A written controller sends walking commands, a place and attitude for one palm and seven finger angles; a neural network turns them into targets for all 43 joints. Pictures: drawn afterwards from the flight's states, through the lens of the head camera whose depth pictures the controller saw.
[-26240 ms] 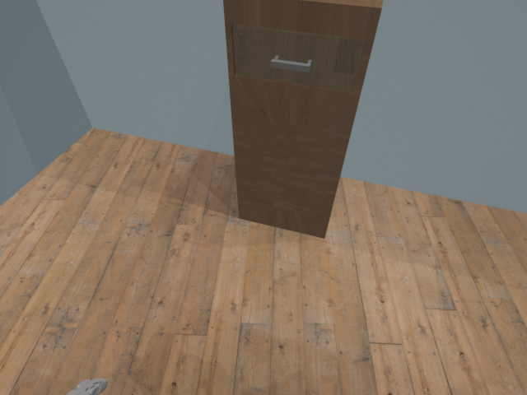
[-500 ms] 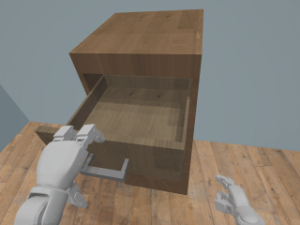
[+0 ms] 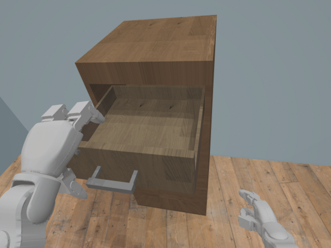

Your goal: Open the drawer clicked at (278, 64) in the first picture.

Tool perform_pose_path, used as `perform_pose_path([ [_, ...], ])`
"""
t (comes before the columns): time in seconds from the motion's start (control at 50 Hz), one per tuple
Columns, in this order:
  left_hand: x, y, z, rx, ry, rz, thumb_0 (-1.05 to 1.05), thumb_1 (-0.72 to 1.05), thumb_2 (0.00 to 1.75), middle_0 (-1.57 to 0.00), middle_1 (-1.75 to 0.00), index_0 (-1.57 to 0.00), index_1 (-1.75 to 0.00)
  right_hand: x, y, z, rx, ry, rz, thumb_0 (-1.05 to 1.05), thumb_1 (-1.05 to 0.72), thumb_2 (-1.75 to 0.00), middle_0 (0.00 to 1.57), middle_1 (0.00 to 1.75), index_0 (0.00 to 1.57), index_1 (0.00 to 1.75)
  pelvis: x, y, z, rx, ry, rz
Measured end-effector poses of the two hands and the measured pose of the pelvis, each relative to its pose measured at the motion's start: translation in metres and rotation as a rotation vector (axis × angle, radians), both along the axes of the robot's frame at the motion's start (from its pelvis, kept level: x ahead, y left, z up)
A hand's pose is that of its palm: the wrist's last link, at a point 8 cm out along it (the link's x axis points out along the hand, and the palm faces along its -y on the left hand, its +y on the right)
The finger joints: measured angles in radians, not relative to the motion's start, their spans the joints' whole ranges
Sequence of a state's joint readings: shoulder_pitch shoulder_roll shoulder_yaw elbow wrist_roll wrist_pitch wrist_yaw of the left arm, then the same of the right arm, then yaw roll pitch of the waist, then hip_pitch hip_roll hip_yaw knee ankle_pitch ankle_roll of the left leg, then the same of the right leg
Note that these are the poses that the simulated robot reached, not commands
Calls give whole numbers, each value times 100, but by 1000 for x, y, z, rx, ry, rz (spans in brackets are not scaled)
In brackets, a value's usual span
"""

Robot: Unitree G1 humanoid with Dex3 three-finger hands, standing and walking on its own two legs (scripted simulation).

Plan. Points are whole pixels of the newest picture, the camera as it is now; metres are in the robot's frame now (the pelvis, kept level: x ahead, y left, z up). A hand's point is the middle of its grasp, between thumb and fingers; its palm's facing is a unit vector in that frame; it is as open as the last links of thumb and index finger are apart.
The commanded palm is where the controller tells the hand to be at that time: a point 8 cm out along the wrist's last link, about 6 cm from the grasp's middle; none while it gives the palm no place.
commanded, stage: lift the hand off the handle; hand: left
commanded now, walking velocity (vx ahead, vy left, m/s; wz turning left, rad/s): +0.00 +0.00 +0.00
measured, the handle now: (113, 178) +0.25 +0.18 +0.07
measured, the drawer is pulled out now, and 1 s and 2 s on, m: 0.28 0.28 0.28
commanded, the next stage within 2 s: draw the hand back to the body in 0.08 s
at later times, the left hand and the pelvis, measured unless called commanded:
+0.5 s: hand (63, 168) +0.19 +0.21 +0.20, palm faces +0.17 -0.06 -0.98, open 13.8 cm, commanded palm +0.14 +0.21 +0.26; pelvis -0.01 -0.01 +0.00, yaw +2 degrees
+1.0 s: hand (51, 151) +0.19 +0.21 +0.24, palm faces +0.41 -0.83 -0.38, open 13.3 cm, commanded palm +0.14 +0.25 +0.26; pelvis +0.01 +0.01 +0.00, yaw +3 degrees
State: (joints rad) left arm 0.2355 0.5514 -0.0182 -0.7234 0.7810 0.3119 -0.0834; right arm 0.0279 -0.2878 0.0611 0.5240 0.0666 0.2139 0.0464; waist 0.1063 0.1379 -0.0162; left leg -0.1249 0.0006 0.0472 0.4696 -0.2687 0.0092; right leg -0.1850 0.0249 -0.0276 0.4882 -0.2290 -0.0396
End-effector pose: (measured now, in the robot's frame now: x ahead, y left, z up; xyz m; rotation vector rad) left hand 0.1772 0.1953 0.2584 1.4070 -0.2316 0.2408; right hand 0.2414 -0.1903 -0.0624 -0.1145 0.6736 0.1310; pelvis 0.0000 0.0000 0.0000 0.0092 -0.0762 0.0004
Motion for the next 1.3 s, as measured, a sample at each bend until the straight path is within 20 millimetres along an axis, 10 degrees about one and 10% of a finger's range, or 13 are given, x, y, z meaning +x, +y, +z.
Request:
perform_pose_path([
  [0.8,-24,40,-7,83,107,15,0,-49,30,-32,-121,-32,-121,-13,0,-10,-55,-34,-3,1,-90,-90,20,30,20,30,-3,5,-4,-8,28,34],
  [0.96,-28,50,-10,-769,-259,-247,-1,-41,34,-32,-115,-31,-115,-26,15,1,-72,-119,-66,1,-90,-90,20,30,20,30,9,6,-1,-12,7,42],
  [1.3,-6,75,-2,-811,-356,-203,-1,11,56,-27,-81,-26,-81,-16,-4,-7,-117,-65,-114,1,-90,-90,20,30,20,30,35,10,2,-20,18,37],
])
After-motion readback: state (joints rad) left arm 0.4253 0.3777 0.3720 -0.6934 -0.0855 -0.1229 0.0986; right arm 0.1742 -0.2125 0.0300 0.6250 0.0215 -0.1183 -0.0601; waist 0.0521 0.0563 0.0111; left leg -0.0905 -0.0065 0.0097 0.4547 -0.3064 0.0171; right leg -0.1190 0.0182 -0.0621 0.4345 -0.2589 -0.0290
